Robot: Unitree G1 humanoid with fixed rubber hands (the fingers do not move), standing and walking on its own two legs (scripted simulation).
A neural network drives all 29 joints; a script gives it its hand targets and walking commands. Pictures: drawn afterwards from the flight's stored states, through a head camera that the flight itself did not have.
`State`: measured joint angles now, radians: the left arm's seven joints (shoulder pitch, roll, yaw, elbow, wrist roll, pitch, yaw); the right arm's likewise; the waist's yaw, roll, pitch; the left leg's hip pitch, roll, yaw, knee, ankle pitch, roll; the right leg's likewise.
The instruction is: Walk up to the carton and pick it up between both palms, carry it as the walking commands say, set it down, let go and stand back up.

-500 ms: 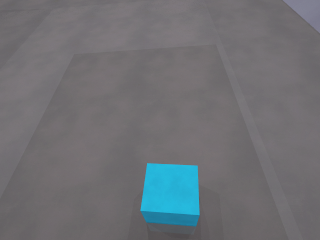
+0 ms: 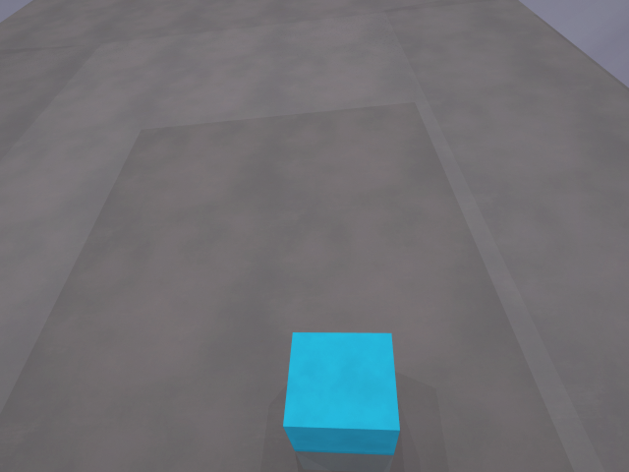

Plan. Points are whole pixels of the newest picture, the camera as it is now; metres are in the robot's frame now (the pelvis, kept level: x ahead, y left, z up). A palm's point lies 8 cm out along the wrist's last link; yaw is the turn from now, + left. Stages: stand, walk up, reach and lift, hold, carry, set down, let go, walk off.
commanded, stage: stand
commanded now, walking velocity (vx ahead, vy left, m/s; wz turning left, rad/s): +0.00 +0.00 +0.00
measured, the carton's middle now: (342, 393) +0.48 +0.01 -0.66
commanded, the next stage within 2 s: reach and lift in 0.28 s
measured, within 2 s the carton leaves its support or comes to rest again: neither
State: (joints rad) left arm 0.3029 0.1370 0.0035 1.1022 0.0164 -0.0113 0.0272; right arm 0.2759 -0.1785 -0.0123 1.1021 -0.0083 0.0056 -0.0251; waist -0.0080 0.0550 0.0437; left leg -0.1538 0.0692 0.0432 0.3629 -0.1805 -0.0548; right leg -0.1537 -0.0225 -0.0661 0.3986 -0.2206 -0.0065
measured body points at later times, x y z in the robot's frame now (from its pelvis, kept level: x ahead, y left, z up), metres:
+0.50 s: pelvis -0.02 +0.02 -0.03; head +0.04 +0.01 +0.42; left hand +0.17 +0.26 -0.13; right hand +0.16 -0.24 -0.14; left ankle +0.01 +0.15 -0.75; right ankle +0.00 -0.11 -0.74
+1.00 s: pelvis -0.03 +0.02 -0.06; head +0.09 +0.00 +0.37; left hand +0.20 +0.25 -0.17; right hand +0.20 -0.24 -0.18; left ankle +0.01 +0.16 -0.74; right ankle +0.00 -0.11 -0.74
